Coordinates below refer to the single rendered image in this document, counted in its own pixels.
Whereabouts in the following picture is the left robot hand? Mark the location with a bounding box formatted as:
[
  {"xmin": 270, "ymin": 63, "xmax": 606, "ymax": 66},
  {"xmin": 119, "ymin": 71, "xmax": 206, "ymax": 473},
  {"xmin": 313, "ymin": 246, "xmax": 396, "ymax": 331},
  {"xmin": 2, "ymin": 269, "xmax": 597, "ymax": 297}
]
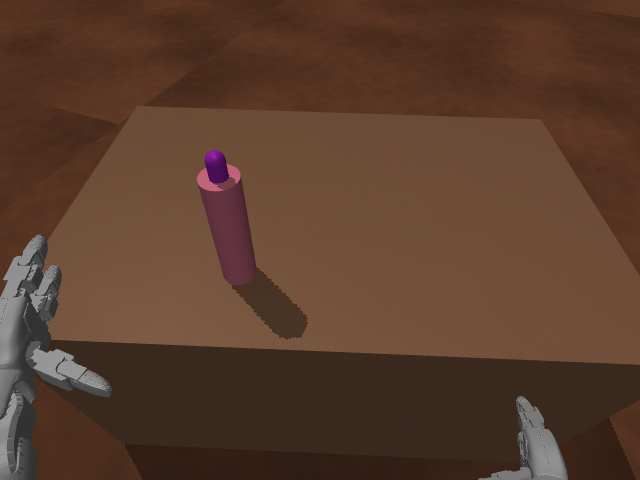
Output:
[{"xmin": 0, "ymin": 235, "xmax": 113, "ymax": 397}]

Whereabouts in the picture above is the right robot hand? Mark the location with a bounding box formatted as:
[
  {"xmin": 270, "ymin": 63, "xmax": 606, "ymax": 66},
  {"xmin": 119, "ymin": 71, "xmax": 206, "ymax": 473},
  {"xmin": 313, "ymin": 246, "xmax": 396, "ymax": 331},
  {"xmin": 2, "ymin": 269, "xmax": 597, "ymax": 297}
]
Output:
[{"xmin": 478, "ymin": 396, "xmax": 568, "ymax": 480}]

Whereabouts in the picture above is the left robot arm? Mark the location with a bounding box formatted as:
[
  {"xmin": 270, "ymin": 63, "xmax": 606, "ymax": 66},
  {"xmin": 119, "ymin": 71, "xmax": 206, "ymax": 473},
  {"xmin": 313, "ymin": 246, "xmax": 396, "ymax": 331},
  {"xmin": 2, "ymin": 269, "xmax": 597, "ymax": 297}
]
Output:
[{"xmin": 0, "ymin": 368, "xmax": 37, "ymax": 480}]

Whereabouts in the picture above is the bottle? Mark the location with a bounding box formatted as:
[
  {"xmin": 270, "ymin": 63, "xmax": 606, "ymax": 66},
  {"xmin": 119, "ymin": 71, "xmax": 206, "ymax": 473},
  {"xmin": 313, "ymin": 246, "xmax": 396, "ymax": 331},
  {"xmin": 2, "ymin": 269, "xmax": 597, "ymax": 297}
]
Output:
[{"xmin": 197, "ymin": 150, "xmax": 257, "ymax": 285}]

